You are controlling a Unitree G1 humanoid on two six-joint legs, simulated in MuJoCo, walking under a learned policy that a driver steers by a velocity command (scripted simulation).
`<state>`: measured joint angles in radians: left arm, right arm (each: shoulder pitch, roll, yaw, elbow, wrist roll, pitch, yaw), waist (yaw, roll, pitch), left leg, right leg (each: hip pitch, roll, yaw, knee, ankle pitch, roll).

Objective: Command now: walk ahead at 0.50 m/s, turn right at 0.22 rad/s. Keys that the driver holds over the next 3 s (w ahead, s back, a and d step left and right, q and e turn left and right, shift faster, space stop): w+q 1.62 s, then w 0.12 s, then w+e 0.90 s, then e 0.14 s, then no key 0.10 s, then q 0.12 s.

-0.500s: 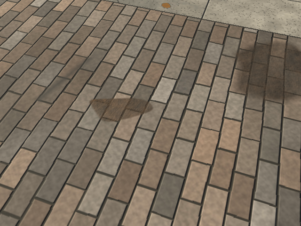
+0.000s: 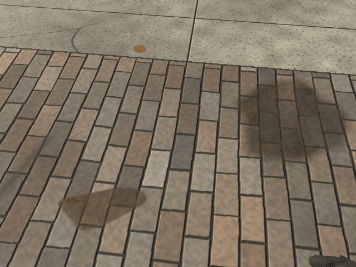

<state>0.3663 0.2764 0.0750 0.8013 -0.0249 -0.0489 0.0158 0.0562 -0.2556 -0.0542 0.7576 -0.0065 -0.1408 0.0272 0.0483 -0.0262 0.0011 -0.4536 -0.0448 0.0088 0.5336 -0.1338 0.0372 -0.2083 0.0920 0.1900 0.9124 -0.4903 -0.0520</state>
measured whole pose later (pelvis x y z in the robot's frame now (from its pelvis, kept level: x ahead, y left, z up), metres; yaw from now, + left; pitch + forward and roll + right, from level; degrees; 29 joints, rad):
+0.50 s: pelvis +0.25 -0.03 +0.01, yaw +11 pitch +2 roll +0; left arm 0.12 0.24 0.05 0.67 0.01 -0.11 -0.01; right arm 0.38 -0.29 -0.06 0.82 0.03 -0.06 -0.01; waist -0.05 0.03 -0.01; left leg -0.38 -0.02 -0.08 1.08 -0.44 0.02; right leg -0.36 0.01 -0.01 0.50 -0.19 -0.02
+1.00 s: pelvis +0.47 +0.11 +0.00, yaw +29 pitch +2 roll -1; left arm 0.26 0.30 0.06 0.79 -0.02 -0.10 0.00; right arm 0.17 -0.30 -0.07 0.64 0.02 -0.04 0.04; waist 0.02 0.00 0.06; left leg -0.45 -0.06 0.01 0.60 -0.20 0.09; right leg -0.35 -0.06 0.01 1.20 -0.44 0.02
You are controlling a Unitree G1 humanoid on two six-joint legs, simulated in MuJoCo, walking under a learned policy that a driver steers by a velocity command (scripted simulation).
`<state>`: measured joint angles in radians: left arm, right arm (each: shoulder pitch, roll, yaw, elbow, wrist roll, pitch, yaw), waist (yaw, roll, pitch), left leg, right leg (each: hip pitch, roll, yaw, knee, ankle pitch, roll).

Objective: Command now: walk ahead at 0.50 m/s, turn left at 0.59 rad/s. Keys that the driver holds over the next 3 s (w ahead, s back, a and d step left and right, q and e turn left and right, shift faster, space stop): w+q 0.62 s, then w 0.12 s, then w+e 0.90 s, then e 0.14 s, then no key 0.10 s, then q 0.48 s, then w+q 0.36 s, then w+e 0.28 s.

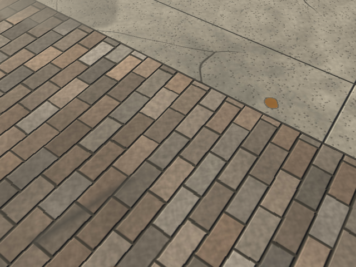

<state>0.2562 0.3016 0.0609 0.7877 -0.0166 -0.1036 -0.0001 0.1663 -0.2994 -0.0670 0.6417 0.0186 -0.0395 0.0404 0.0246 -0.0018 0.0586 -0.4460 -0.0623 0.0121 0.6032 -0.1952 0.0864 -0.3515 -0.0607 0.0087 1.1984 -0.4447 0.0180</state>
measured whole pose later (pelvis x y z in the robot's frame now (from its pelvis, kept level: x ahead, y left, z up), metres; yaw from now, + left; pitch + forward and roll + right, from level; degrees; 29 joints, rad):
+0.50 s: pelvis +0.28 -0.03 +0.01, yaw +17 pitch +2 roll -1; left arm 0.13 0.27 0.05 0.70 0.01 -0.11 -0.01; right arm 0.35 -0.31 -0.06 0.71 0.03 -0.02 -0.01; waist -0.03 0.04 0.01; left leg -0.39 -0.04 -0.11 1.16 -0.43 0.02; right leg -0.35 0.03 -0.03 0.51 -0.18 -0.02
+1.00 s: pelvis +0.50 +0.12 +0.01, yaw +23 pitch +2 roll -1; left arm 0.34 0.31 0.05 0.88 -0.04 -0.07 -0.01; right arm 0.14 -0.26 -0.04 0.64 0.00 -0.06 0.02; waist 0.04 -0.02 0.05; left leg -0.38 0.02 0.06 0.54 -0.19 0.03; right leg -0.35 -0.06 0.03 1.13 -0.44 0.00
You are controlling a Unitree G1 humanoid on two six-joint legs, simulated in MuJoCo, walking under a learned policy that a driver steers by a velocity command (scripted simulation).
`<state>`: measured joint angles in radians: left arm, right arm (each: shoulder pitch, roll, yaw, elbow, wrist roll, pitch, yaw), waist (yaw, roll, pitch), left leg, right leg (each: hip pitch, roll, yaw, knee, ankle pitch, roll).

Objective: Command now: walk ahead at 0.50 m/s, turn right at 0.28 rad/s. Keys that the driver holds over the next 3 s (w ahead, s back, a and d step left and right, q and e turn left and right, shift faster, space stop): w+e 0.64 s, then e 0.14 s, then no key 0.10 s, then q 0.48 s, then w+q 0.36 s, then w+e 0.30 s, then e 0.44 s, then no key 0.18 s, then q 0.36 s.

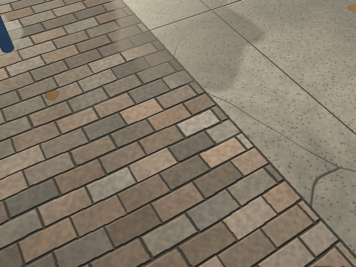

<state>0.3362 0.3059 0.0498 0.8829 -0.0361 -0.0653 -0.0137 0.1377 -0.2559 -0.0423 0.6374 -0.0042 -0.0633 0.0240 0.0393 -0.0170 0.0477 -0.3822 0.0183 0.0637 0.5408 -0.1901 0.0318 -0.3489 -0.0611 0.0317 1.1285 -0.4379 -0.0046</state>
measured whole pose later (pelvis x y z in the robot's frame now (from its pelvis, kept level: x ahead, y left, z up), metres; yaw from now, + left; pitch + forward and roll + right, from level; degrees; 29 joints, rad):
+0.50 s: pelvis +0.27 -0.07 -0.01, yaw -17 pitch +1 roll +1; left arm 0.15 0.30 0.07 0.72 -0.02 -0.04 -0.04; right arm 0.26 -0.29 -0.07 0.80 0.03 -0.08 -0.01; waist -0.01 0.00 0.07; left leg -0.25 0.04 0.02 1.16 -0.49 -0.02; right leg -0.46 0.06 -0.04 0.64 -0.20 -0.10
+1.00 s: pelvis +0.51 -0.12 -0.01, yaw -31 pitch +1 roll +1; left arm 0.25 0.30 0.06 0.73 0.00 0.02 0.03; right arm 0.08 -0.24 -0.03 0.72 -0.01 -0.08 0.03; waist 0.02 -0.02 0.05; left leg -0.44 -0.06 -0.02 0.50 -0.09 0.03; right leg -0.35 0.07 0.14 1.10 -0.57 0.05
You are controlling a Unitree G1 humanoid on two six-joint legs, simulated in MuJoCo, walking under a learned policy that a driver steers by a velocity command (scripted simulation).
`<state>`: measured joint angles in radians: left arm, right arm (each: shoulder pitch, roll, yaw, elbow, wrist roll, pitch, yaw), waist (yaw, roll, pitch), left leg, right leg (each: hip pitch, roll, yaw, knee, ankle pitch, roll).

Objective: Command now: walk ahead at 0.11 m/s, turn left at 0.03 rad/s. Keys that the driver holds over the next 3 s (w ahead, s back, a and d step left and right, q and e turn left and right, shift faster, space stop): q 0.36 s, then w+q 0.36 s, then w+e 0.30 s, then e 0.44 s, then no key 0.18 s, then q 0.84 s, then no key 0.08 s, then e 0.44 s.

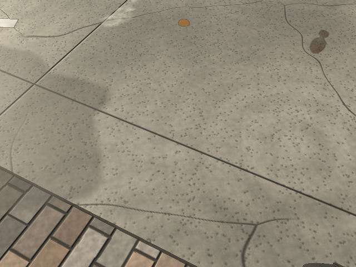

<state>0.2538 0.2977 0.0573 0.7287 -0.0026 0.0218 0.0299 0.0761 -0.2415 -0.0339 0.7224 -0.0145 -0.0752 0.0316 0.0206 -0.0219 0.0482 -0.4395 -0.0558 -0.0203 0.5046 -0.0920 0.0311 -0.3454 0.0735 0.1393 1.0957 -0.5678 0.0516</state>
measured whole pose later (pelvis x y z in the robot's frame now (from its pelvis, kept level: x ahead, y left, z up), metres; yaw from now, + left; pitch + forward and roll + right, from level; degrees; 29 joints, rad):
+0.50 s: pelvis +0.05 -0.01 +0.02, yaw +15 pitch +1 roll +0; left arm 0.21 0.26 0.06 0.71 0.00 0.00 0.04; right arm 0.18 -0.33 -0.09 0.72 0.03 0.05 0.01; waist 0.03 0.02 0.02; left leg -0.49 0.02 -0.01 0.93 -0.36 -0.07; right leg -0.19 -0.05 -0.06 0.41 -0.25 0.00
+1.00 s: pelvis +0.20 +0.10 +0.01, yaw +22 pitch +2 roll +1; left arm 0.14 0.28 0.04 0.71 -0.02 -0.08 -0.05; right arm 0.35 -0.28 -0.04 0.77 0.00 -0.07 0.00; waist -0.05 -0.04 0.02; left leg 0.09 -0.06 0.02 0.19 -0.31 0.06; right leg -0.68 -0.07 -0.02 0.61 0.11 0.00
